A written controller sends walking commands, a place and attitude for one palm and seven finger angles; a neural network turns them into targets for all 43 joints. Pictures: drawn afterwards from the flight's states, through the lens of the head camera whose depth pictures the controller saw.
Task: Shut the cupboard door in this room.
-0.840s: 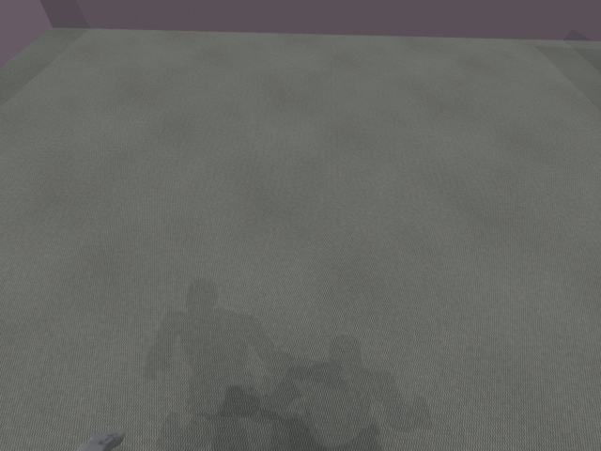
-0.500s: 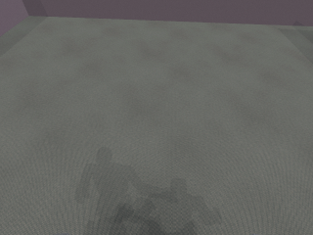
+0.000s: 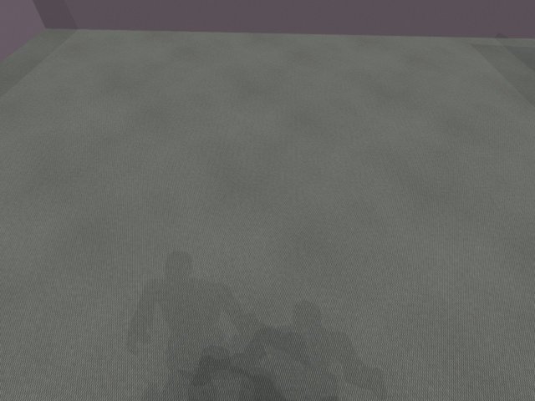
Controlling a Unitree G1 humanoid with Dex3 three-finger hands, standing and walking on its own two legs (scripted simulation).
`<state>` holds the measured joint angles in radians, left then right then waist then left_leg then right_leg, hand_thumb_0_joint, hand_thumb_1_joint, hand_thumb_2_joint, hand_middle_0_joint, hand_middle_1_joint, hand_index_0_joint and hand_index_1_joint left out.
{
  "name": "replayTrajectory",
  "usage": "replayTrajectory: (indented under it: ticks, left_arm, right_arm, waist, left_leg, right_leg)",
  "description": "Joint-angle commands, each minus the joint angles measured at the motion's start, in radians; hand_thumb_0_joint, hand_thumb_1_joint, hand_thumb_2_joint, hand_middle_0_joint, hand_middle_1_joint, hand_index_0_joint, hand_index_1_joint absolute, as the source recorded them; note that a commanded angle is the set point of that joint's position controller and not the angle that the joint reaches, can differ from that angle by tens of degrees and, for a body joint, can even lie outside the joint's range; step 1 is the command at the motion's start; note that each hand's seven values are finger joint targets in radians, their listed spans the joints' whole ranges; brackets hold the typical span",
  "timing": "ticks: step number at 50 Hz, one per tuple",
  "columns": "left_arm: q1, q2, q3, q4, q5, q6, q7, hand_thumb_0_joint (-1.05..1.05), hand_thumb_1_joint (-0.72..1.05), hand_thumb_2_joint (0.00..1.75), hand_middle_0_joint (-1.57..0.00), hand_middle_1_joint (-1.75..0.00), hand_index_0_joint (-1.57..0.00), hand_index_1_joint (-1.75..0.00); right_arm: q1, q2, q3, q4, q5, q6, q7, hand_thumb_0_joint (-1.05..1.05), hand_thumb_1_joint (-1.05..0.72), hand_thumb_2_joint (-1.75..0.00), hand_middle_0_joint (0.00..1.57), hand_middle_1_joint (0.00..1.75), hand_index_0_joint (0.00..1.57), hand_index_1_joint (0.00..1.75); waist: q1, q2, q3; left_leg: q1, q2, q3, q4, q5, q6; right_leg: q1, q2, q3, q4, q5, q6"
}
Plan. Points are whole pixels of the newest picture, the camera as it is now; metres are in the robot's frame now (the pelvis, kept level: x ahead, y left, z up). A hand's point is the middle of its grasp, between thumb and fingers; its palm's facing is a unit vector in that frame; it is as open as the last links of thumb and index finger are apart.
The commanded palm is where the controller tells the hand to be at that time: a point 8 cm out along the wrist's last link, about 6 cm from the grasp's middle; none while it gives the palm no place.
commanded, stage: stand and wait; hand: left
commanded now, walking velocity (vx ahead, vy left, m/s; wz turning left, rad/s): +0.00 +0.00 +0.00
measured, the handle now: out of the picture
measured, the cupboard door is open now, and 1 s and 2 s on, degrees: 80 80 80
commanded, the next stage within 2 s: turn or walk to find it in 0.06 s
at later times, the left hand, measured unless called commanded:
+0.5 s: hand out of the picture +0.04 +0.22 -0.19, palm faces +0.08 -0.97 -0.24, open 7.4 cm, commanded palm none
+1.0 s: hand out of the picture -0.04 +0.16 -0.15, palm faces +0.34 -0.89 -0.30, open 7.4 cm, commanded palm none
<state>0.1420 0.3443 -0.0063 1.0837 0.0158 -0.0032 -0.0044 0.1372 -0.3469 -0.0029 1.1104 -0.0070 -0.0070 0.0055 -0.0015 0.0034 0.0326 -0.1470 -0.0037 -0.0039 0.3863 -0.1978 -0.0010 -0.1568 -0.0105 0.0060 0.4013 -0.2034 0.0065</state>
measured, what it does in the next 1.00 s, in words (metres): steps on the spot, turning left: right foot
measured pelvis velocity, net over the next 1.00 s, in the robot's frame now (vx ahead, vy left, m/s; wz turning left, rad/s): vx -0.04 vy -0.05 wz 0.35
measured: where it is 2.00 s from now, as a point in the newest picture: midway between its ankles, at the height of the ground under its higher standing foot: outside the picture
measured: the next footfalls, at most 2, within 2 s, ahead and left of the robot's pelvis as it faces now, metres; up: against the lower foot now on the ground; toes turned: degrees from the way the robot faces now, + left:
right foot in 0.78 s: +0.01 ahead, -0.13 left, +0.00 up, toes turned +14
left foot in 1.28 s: -0.10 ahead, +0.08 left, +0.00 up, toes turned +32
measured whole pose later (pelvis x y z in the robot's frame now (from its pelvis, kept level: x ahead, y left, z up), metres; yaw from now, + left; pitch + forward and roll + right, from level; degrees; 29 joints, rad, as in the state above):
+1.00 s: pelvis -0.04 -0.05 +0.00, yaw +20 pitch -1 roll +2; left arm 0.26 0.19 0.02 0.92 0.02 0.01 0.03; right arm 0.24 -0.28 -0.10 0.98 -0.02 0.08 0.01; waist -0.02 0.03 0.03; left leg -0.52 -0.02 -0.06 1.18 -0.33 -0.05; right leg -0.17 -0.05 -0.10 0.50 -0.31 -0.04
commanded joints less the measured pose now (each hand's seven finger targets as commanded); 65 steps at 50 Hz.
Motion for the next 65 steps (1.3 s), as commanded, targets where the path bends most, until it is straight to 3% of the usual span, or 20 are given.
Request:
replayTrajectory:
  ticks: [1, 6, 11, 19, 22, 24, 25, 29, 34, 37, 38, 40, 41, 42, 46, 58, 62, 63, 64, 65]
  left_arm:
    - [-0.053, 0.211, 0.039, -0.065, -0.004, -0.021, 0.011, 0.0, 0.9, 0.9, -0.2, -0.3, -0.2, -0.3]
    - [-0.051, 0.201, 0.044, -0.07, -0.004, -0.015, 0.014, 0.0, 0.9, 0.9, -0.2, -0.3, -0.2, -0.3]
    - [0.019, 0.1, 0.031, -0.074, -0.004, 0.015, 0.028, 0.0, 0.9, 0.9, -0.2, -0.3, -0.2, -0.3]
    - [0.024, 0.122, 0.057, -0.158, 0.003, 0.027, 0.039, 0.0, 0.9, 0.9, -0.2, -0.3, -0.2, -0.3]
    - [0.002, 0.087, 0.06, -0.19, 0.004, 0.033, 0.039, 0.0, 0.9, 0.9, -0.2, -0.3, -0.2, -0.3]
    - [0.0, 0.029, 0.057, -0.21, -0.002, 0.034, 0.04, 0.0, 0.9, 0.9, -0.2, -0.3, -0.2, -0.3]
    - [-0.002, 0.026, 0.059, -0.217, -0.001, 0.034, 0.043, 0.0, 0.9, 0.9, -0.2, -0.3, -0.2, -0.3]
    - [0.025, -0.008, 0.063, -0.211, -0.004, 0.028, 0.039, 0.0, 0.9, 0.9, -0.2, -0.3, -0.2, -0.3]
    - [0.036, -0.046, 0.062, -0.225, -0.014, 0.025, 0.036, 0.0, 0.9, 0.9, -0.2, -0.3, -0.2, -0.3]
    - [0.113, -0.034, 0.07, -0.21, -0.016, 0.021, 0.039, 0.0, 0.9, 0.9, -0.2, -0.3, -0.2, -0.3]
    - [0.153, -0.003, 0.078, -0.202, -0.011, 0.015, 0.042, 0.0, 0.9, 0.9, -0.2, -0.3, -0.2, -0.3]
    - [0.145, 0.134, 0.103, -0.22, 0.012, 0.008, 0.05, 0.0, 0.9, 0.9, -0.2, -0.3, -0.2, -0.3]
    - [0.118, 0.114, 0.095, -0.238, 0.005, 0.01, 0.052, 0.0, 0.9, 0.9, -0.2, -0.3, -0.2, -0.3]
    - [0.057, 0.067, 0.092, -0.246, 0.005, 0.0, 0.055, 0.0, 0.9, 0.9, -0.2, -0.3, -0.2, -0.3]
    - [0.054, 0.018, 0.07, -0.248, 0.002, -0.008, 0.043, 0.0, 0.9, 0.9, -0.2, -0.3, -0.2, -0.3]
    - [0.235, 0.064, 0.09, -0.179, 0.02, -0.001, 0.046, 0.0, 0.9, 0.9, -0.2, -0.3, -0.2, -0.3]
    - [0.188, 0.073, 0.097, -0.167, 0.008, 0.006, 0.042, 0.0, 0.9, 0.9, -0.2, -0.3, -0.2, -0.3]
    - [0.187, 0.042, 0.091, -0.176, 0.001, 0.01, 0.039, 0.0, 0.9, 0.9, -0.2, -0.3, -0.2, -0.3]
    - [0.185, -0.026, 0.079, -0.213, -0.004, 0.015, 0.033, 0.0, 0.9, 0.9, -0.2, -0.3, -0.2, -0.3]
    - [0.14, -0.027, 0.066, -0.226, 0.005, 0.028, 0.041, 0.0, 0.9, 0.9, -0.2, -0.3, -0.2, -0.3]
  right_arm:
    - [-0.056, -0.207, -0.04, -0.065, -0.003, -0.028, -0.015, 0.0, -0.9, -0.9, 0.2, 0.3, 0.2, 0.3]
    - [-0.054, -0.199, -0.039, -0.068, -0.005, -0.025, -0.013, 0.0, -0.9, -0.9, 0.2, 0.3, 0.2, 0.3]
    - [0.003, -0.082, -0.022, -0.082, -0.007, 0.004, -0.009, 0.0, -0.9, -0.9, 0.2, 0.3, 0.2, 0.3]
    - [0.075, -0.051, -0.049, -0.14, -0.005, 0.031, -0.007, 0.0, -0.9, -0.9, 0.2, 0.3, 0.2, 0.3]
    - [0.098, -0.06, -0.058, -0.155, -0.011, 0.031, -0.003, 0.0, -0.9, -0.9, 0.2, 0.3, 0.2, 0.3]
    - [0.117, -0.111, -0.073, -0.171, -0.018, 0.021, -0.009, 0.0, -0.9, -0.9, 0.2, 0.3, 0.2, 0.3]
    - [0.135, -0.117, -0.079, -0.173, -0.015, 0.018, -0.016, 0.0, -0.9, -0.9, 0.2, 0.3, 0.2, 0.3]
    - [0.116, -0.086, -0.086, -0.194, -0.015, 0.019, -0.032, 0.0, -0.9, -0.9, 0.2, 0.3, 0.2, 0.3]
    - [0.144, -0.077, -0.1, -0.202, -0.02, 0.031, -0.032, 0.0, -0.9, -0.9, 0.2, 0.3, 0.2, 0.3]
    - [0.118, -0.071, -0.107, -0.215, -0.014, 0.039, -0.022, 0.0, -0.9, -0.9, 0.2, 0.3, 0.2, 0.3]
    - [0.1, -0.051, -0.107, -0.222, -0.007, 0.04, -0.017, 0.0, -0.9, -0.9, 0.2, 0.3, 0.2, 0.3]
    - [0.075, 0.036, -0.097, -0.267, -0.008, 0.042, -0.015, 0.0, -0.9, -0.9, 0.2, 0.3, 0.2, 0.3]
    - [0.05, -0.013, -0.109, -0.264, -0.02, 0.044, -0.011, 0.0, -0.9, -0.9, 0.2, 0.3, 0.2, 0.3]
    - [0.069, -0.01, -0.111, -0.24, -0.021, 0.057, -0.005, 0.0, -0.9, -0.9, 0.2, 0.3, 0.2, 0.3]
    - [0.131, 0.028, -0.101, -0.184, -0.014, 0.066, 0.008, 0.0, -0.9, -0.9, 0.2, 0.3, 0.2, 0.3]
    - [-0.04, 0.056, -0.065, -0.218, 0.001, 0.049, 0.003, 0.0, -0.9, -0.9, 0.2, 0.3, 0.2, 0.3]
    - [0.068, 0.037, -0.065, -0.191, 0.002, 0.031, -0.002, 0.0, -0.9, -0.9, 0.2, 0.3, 0.2, 0.3]
    - [0.111, -0.017, -0.077, -0.183, -0.002, 0.02, -0.001, 0.0, -0.9, -0.9, 0.2, 0.3, 0.2, 0.3]
    - [0.149, -0.114, -0.099, -0.182, -0.008, 0.013, -0.006, 0.0, -0.9, -0.9, 0.2, 0.3, 0.2, 0.3]
    - [0.181, -0.138, -0.104, -0.168, -0.001, 0.026, -0.012, 0.0, -0.9, -0.9, 0.2, 0.3, 0.2, 0.3]
  waist:
    - [0.001, -0.023, -0.03]
    - [0.004, 0.004, -0.031]
    - [0.009, -0.016, -0.043]
    - [-0.011, -0.112, -0.078]
    - [-0.026, -0.01, -0.05]
    - [-0.031, 0.216, -0.03]
    - [-0.037, 0.227, -0.038]
    - [-0.017, 0.156, -0.103]
    - [-0.029, 0.144, -0.137]
    - [0.004, 0.13, -0.151]
    - [0.024, 0.081, -0.152]
    - [0.044, -0.311, -0.036]
    - [0.038, -0.19, -0.013]
    - [0.003, -0.245, 0.035]
    - [-0.03, -0.135, 0.056]
    - [0.06, -0.198, -0.038]
    - [-0.005, -0.174, -0.107]
    - [-0.028, -0.042, -0.146]
    - [-0.043, 0.264, -0.153]
    - [-0.058, 0.225, -0.144]
  left_leg:
    - [-0.014, 0.112, -0.105, -0.082, 0.016, 0.032]
    - [-0.042, 0.115, -0.118, -0.066, 0.053, 0.034]
    - [-0.114, 0.101, -0.115, 0.012, 0.107, 0.021]
    - [-0.151, 0.047, -0.076, 0.225, 0.072, 0.011]
    - [-0.162, 0.093, -0.187, 0.136, 0.096, 0.044]
    - [-0.16, 0.237, -0.48, -0.067, 0.178, 0.149]
    - [-0.112, 0.267, -0.543, -0.099, 0.255, 0.199]
    - [-0.016, 0.217, -0.449, -0.018, 0.354, 0.21]
    - [0.007, 0.171, -0.462, 0.0, 0.367, 0.189]
    - [-0.082, 0.108, -0.427, 0.043, 0.27, 0.125]
    - [-0.19, 0.068, -0.381, 0.083, 0.159, 0.08]
    - [-0.54, -0.112, -0.082, 0.492, -0.33, -0.041]
    - [-0.476, -0.045, -0.125, 0.642, -0.331, -0.027]
    - [-0.447, -0.021, -0.143, 0.704, -0.271, -0.022]
    - [-0.432, -0.012, -0.049, 0.84, -0.12, -0.05]
    - [-0.291, 0.02, 0.06, 0.408, -0.276, -0.053]
    - [-0.049, 0.01, 0.09, 0.065, -0.032, -0.024]
    - [0.122, 0.094, 0.005, -0.018, 0.156, 0.004]
    - [0.26, 0.36, -0.319, -0.024, 0.564, 0.118]
    - [0.195, 0.425, -0.317, -0.005, 0.723, 0.212]
  right_leg:
    - [-0.031, -0.109, 0.117, -0.101, -0.033, -0.036]
    - [-0.019, -0.111, 0.092, -0.069, -0.007, -0.03]
    - [-0.016, -0.134, 0.068, -0.005, 0.037, -0.01]
    - [-0.085, -0.254, 0.084, 0.033, 0.066, -0.081]
    - [-0.16, -0.171, -0.008, 0.149, -0.057, -0.032]
    - [-0.218, -0.011, -0.085, 0.406, -0.241, 0.031]
    - [-0.272, -0.009, -0.026, 0.536, -0.35, 0.026]
    - [-0.317, -0.023, 0.023, 0.59, -0.315, 0.034]
    - [-0.216, 0.018, 0.004, 0.353, -0.286, 0.04]
    - [-0.034, 0.035, -0.021, 0.085, -0.114, 0.038]
    - [0.096, -0.002, -0.006, -0.03, -0.026, 0.032]
    - [0.135, -0.434, 0.424, -0.169, -0.054, -0.127]
    - [-0.023, -0.448, 0.355, -0.157, -0.009, -0.163]
    - [-0.118, -0.378, 0.299, -0.184, -0.05, -0.142]
    - [-0.079, -0.249, 0.07, -0.106, 0.132, -0.112]
    - [0.112, -0.33, 0.02, 0.022, 0.517, -0.168]
    - [0.04, -0.293, -0.074, 0.165, 0.475, -0.076]
    - [-0.088, -0.245, -0.128, 0.307, 0.311, -0.024]
    - [-0.371, -0.112, -0.172, 0.501, -0.294, 0.054]
    - [-0.378, -0.093, -0.086, 0.62, -0.461, 0.057]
